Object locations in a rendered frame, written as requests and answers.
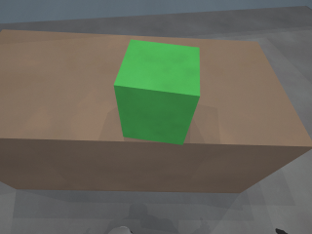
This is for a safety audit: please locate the carton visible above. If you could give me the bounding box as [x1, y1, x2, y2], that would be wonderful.
[113, 39, 200, 145]

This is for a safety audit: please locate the pedestal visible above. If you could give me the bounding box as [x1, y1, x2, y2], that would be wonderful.
[0, 29, 312, 194]

